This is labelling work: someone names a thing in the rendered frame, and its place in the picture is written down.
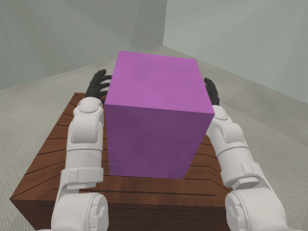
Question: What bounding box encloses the left robot forearm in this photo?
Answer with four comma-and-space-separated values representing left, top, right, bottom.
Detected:
51, 97, 104, 229

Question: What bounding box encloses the right robot forearm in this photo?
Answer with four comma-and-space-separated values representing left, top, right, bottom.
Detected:
206, 105, 288, 224

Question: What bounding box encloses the robot left hand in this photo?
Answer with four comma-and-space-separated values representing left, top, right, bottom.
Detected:
85, 69, 113, 104

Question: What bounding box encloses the carton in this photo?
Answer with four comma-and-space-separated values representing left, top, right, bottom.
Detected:
104, 50, 215, 179

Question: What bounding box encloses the left robot upper arm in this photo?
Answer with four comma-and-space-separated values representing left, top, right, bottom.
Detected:
37, 192, 109, 231

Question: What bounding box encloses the pedestal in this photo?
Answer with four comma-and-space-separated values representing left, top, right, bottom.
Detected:
10, 92, 233, 231

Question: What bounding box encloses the robot right hand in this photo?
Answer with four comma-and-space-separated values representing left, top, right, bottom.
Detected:
204, 77, 219, 106

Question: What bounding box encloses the right robot upper arm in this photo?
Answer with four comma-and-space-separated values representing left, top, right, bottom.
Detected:
225, 187, 304, 231

